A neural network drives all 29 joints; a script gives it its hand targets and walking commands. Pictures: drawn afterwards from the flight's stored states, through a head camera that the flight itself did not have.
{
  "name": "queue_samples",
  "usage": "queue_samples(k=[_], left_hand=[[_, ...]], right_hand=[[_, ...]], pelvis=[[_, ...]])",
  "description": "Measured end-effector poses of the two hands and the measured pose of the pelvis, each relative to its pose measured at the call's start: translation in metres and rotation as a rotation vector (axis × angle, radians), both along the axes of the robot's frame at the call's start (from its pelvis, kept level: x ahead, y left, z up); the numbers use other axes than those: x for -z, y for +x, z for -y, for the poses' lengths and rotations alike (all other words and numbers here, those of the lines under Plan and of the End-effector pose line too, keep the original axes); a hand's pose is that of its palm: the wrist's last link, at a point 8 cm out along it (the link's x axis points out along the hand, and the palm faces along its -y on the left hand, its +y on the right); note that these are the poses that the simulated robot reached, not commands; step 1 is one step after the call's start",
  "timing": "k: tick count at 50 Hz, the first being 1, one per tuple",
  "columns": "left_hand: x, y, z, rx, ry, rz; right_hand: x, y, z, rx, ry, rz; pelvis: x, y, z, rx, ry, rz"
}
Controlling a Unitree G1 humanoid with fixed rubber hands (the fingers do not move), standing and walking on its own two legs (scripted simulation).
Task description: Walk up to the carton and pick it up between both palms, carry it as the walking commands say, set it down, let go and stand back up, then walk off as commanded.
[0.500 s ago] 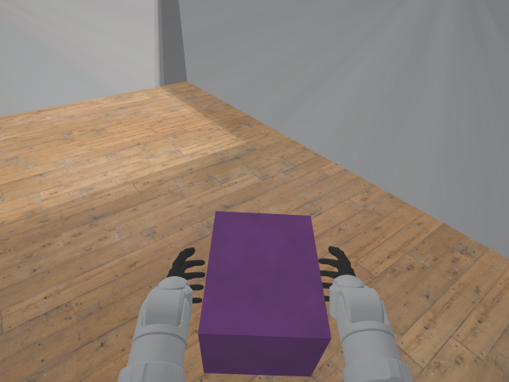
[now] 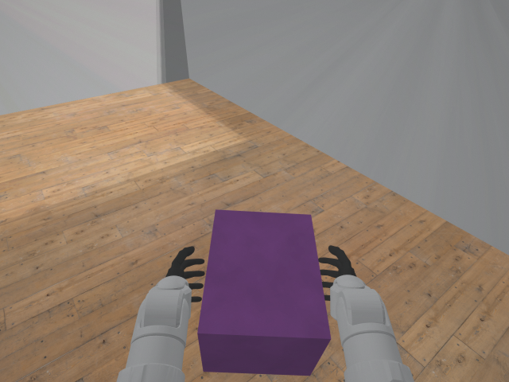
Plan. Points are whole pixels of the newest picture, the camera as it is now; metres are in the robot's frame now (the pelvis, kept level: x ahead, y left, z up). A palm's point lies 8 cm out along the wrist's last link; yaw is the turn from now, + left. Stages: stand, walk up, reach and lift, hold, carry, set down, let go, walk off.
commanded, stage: hold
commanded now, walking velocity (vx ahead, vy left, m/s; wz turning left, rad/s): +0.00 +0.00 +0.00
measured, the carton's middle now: (260, 288) +0.34 +0.00 -0.03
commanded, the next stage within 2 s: carry in 0.68 s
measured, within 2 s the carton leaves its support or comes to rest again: neither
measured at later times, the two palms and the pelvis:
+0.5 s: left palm (171, 290) +0.29 +0.14 +0.04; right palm (342, 289) +0.29 -0.13 +0.05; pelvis +0.00 +0.01 +0.00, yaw +0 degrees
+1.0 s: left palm (158, 285) +0.28 +0.16 +0.06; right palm (330, 287) +0.28 -0.11 +0.06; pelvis -0.01 +0.04 -0.02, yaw -2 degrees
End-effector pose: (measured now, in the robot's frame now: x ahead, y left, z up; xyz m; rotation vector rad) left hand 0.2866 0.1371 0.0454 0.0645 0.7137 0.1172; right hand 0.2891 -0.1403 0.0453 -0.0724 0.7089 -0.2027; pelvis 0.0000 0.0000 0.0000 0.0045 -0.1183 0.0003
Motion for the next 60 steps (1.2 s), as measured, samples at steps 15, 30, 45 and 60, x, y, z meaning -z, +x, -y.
queue_samples(k=[15,30,45,60], left_hand=[[0.001,-0.002,-0.006,-0.003,0.002,0.005],[0.001,0.0,-0.005,0.005,0.006,0.006],[-0.01,0.003,-0.013,0.008,0.047,0.056],[-0.016,-0.032,-0.036,0.0,0.016,0.024]], right_hand=[[-0.001,-0.001,-0.005,-0.021,0.006,0.006],[-0.001,-0.003,-0.005,0.002,0.005,0.008],[-0.011,-0.006,-0.018,0.055,-0.001,0.063],[-0.021,-0.045,-0.042,0.093,0.013,0.037]], pelvis=[[0.0,0.0,-0.004,0.0,-0.002,0.002],[0.001,-0.002,-0.008,0.006,-0.001,0.003],[0.012,-0.01,-0.027,0.014,0.006,-0.138],[0.024,-0.023,-0.059,0.056,0.02,-0.181]])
